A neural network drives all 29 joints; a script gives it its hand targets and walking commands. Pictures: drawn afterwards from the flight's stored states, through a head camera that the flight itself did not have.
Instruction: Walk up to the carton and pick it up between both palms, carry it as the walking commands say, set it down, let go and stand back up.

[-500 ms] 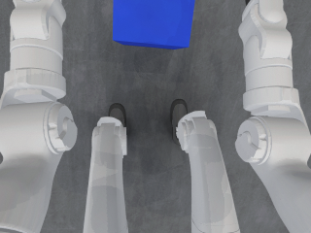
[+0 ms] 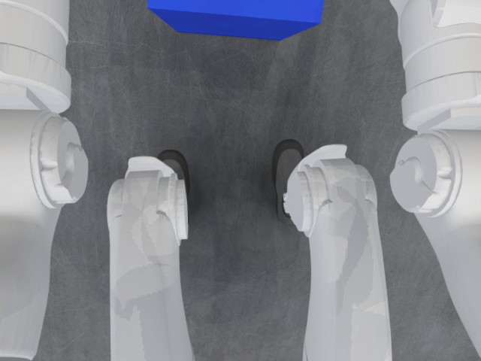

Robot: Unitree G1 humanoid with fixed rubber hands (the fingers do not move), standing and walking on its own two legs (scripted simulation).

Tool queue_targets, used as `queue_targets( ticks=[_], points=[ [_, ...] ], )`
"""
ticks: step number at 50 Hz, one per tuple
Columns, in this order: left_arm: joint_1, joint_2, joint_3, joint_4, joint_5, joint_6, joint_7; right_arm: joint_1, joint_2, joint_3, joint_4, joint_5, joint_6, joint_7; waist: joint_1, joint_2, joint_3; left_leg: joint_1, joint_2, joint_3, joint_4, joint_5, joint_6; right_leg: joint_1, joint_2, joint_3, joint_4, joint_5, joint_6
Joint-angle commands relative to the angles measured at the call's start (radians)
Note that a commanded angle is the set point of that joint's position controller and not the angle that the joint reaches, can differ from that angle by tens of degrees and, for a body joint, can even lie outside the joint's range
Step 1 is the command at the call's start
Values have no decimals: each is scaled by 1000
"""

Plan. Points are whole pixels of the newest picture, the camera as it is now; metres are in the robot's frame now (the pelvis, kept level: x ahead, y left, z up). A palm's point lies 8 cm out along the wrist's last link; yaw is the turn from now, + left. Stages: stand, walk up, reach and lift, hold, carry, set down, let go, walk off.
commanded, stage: reach and lift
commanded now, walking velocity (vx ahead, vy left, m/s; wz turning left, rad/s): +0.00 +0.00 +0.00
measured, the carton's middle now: out of the picture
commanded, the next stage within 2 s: none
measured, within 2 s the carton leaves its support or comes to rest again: leaves its support in 1.92 s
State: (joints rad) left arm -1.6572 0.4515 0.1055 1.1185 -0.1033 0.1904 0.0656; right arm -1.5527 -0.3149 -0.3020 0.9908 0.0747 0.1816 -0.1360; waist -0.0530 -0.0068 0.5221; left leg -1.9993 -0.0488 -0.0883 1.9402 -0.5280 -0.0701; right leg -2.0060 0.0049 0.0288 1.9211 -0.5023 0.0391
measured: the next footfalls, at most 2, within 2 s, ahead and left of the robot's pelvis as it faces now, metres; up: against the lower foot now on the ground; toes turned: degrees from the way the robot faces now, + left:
none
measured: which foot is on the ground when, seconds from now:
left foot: down 0.00-1.00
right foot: down 0.00-1.00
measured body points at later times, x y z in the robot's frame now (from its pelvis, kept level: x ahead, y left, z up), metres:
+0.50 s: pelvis +0.01 +0.00 -0.06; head +0.41 +0.00 +0.14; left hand +0.61 +0.16 -0.26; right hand +0.58 -0.21 -0.26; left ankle +0.12 +0.14 -0.42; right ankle +0.13 -0.13 -0.42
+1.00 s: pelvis +0.01 +0.00 -0.06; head +0.41 +0.00 +0.14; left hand +0.60 +0.13 -0.27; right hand +0.58 -0.18 -0.27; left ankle +0.12 +0.14 -0.42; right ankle +0.13 -0.13 -0.42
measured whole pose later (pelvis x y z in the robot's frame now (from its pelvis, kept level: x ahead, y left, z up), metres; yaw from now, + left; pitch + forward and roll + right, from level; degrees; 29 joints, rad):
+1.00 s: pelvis +0.01 +0.00 -0.06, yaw +0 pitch +35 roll -1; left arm -1.66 0.36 0.07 1.14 -0.11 0.13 0.08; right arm -1.57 -0.30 -0.29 1.06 0.07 0.11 -0.11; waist -0.04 -0.01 0.52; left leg -2.19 -0.07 -0.09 2.16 -0.58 -0.08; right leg -2.19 0.01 0.04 2.14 -0.56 0.05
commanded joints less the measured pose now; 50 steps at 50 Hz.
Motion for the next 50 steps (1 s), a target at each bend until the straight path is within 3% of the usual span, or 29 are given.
queue_targets(
  ticks=[1, 4, 13, 23, 28, 30, 40, 44, 50],
  points=[
    [-445, 121, -21, -94, -57, -64, 7, -441, -187, 56, -87, 37, -64, 31, -12, 37, -1362, 337, 1, 122, -40, 166, 31, 612, 45, -85, -32, 273, 12],
    [-447, 124, -31, -90, -71, -71, 9, -457, -196, 71, -86, 50, -75, 33, -8, 43, -1362, 346, 6, 116, -8, 197, 30, 598, 37, -82, 4, 297, 15],
    [-449, 107, -67, -76, -98, -90, 5, -458, -220, 80, -43, 66, -106, 37, -35, 56, -1296, 296, 15, 97, 89, 236, 25, 531, 19, -70, 101, 342, 15],
    [-390, 108, -66, -66, -117, -99, 19, -415, -213, 98, -40, 94, -118, 26, -20, 42, -1340, 296, 8, 107, 134, 271, 26, 556, 25, -70, 145, 395, 14],
    [-371, 99, -60, -58, -106, -97, 15, -389, -184, 110, -19, 104, -111, 32, -4, 37, -1310, 268, 8, 114, 131, 240, 27, 548, 28, -63, 138, 375, 16],
    [-382, 84, -68, -65, -109, -96, 15, -400, -184, 111, -27, 99, -111, 34, -14, 35, -1312, 279, 9, 110, 129, 240, 26, 530, 29, -67, 136, 363, 15],
    [-403, 22, -77, -94, -83, -104, 9, -423, -108, 125, -44, 92, -116, 48, -5, 28, -1303, 287, -2, 113, 120, 247, 26, 528, 41, -73, 129, 366, 19],
    [-405, 7, -62, -96, -56, -106, 10, -440, -84, 127, -59, 90, -117, 52, 14, 29, -1288, 296, -8, 120, 119, 242, 27, 524, 47, -72, 121, 353, 21],
    [-417, -21, -44, -121, -26, -109, 15, -444, -51, 112, -53, 60, -118, 49, 8, 28, -1281, 314, -19, 122, 109, 243, 22, 526, 59, -78, 115, 352, 25]
  ],
)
